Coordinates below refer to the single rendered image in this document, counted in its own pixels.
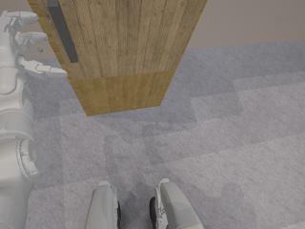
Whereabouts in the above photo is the robot left forearm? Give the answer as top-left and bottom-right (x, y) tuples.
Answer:
(0, 67), (36, 144)

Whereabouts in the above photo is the right robot shin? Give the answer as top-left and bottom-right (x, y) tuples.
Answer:
(154, 178), (169, 229)

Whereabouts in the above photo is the left robot upper arm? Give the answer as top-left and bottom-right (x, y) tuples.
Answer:
(0, 138), (46, 229)

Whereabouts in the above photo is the robot left hand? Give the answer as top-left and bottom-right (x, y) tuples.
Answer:
(0, 10), (68, 80)

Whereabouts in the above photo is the cupboard door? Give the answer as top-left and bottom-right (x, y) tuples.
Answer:
(35, 0), (205, 80)

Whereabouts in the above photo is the handle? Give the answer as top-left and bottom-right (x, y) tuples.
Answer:
(47, 0), (78, 63)

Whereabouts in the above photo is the robot left thigh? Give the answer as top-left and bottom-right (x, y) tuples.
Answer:
(84, 184), (118, 229)

